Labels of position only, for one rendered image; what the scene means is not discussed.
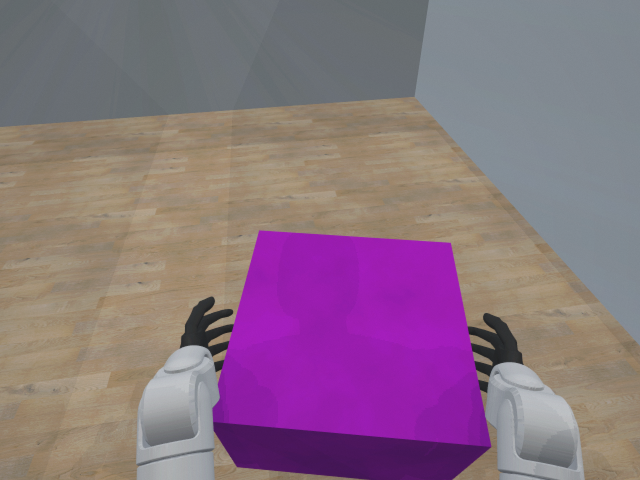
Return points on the left robot forearm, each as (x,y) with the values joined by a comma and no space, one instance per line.
(175,431)

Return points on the carton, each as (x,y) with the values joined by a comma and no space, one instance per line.
(351,357)

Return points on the robot right hand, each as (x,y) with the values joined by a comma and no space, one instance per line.
(504,343)

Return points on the robot left hand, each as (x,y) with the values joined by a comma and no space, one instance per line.
(197,323)

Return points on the right robot forearm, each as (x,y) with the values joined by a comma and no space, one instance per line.
(537,434)

